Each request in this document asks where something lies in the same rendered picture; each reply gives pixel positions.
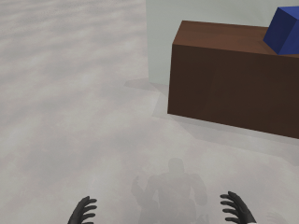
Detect right robot hand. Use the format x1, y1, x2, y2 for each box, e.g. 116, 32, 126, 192
220, 191, 257, 224

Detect pedestal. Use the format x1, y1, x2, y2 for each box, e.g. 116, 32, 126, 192
167, 21, 299, 139

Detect carton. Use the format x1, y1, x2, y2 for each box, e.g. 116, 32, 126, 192
263, 6, 299, 55

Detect left robot hand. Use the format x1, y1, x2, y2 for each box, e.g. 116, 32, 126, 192
67, 196, 97, 224

